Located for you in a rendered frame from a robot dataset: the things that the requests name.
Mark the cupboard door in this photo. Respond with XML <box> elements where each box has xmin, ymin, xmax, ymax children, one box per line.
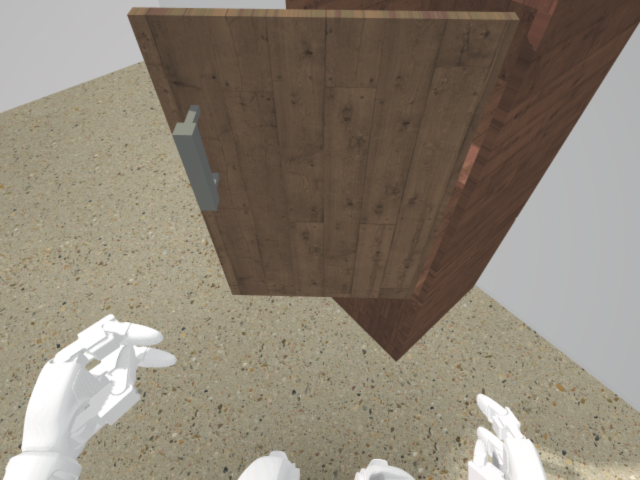
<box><xmin>127</xmin><ymin>7</ymin><xmax>520</xmax><ymax>299</ymax></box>

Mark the handle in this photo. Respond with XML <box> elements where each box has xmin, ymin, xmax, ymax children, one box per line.
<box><xmin>172</xmin><ymin>105</ymin><xmax>220</xmax><ymax>211</ymax></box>

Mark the left robot thigh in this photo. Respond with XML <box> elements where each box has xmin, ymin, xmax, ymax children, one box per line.
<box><xmin>238</xmin><ymin>456</ymin><xmax>300</xmax><ymax>480</ymax></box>

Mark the robot left shin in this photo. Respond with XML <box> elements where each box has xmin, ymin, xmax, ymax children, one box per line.
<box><xmin>269</xmin><ymin>451</ymin><xmax>288</xmax><ymax>460</ymax></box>

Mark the right robot hand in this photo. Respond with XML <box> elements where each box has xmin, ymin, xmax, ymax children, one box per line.
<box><xmin>468</xmin><ymin>394</ymin><xmax>547</xmax><ymax>480</ymax></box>

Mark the left robot forearm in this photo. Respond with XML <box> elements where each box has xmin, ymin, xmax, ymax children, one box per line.
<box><xmin>3</xmin><ymin>451</ymin><xmax>82</xmax><ymax>480</ymax></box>

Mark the left robot hand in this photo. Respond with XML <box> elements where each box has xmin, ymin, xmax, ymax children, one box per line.
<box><xmin>21</xmin><ymin>314</ymin><xmax>177</xmax><ymax>459</ymax></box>

